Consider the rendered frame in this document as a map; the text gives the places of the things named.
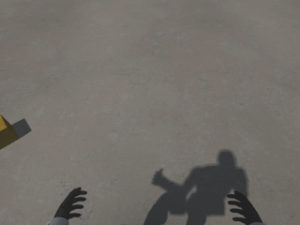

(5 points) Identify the carton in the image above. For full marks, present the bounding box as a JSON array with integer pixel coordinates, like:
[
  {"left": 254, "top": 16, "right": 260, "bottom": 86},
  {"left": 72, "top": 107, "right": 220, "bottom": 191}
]
[{"left": 0, "top": 114, "right": 19, "bottom": 150}]

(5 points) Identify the right robot hand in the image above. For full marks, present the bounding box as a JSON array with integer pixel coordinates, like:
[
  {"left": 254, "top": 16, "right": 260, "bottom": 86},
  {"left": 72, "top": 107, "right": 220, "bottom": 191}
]
[{"left": 227, "top": 190, "right": 263, "bottom": 225}]

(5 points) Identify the left robot hand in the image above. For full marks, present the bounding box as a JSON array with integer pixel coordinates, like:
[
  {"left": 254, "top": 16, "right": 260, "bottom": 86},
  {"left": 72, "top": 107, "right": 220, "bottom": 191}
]
[{"left": 53, "top": 187, "right": 87, "bottom": 220}]

